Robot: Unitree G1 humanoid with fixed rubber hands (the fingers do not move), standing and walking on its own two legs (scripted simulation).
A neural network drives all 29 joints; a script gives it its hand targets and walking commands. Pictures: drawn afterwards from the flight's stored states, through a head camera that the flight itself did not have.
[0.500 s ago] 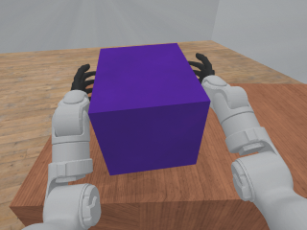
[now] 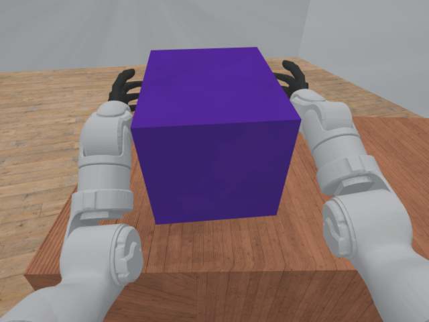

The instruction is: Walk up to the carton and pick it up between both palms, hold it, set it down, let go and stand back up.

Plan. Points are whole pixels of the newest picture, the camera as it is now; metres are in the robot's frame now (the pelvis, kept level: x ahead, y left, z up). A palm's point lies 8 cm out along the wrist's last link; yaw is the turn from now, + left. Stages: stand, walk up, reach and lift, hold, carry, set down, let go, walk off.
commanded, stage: hold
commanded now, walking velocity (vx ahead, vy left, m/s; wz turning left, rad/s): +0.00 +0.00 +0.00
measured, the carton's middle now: (210, 128) +0.39 +0.00 +0.24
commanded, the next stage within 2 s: none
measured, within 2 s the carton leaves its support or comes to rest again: neither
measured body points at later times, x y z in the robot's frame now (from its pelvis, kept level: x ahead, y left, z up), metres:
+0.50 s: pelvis +0.02 +0.00 +0.00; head -0.06 +0.01 +0.44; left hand +0.38 +0.16 +0.26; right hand +0.40 -0.15 +0.27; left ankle +0.03 +0.12 -0.75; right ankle +0.01 -0.12 -0.75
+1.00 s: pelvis +0.00 +0.00 +0.00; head -0.08 +0.01 +0.44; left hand +0.39 +0.16 +0.27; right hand +0.40 -0.15 +0.29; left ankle +0.03 +0.12 -0.75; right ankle +0.01 -0.12 -0.75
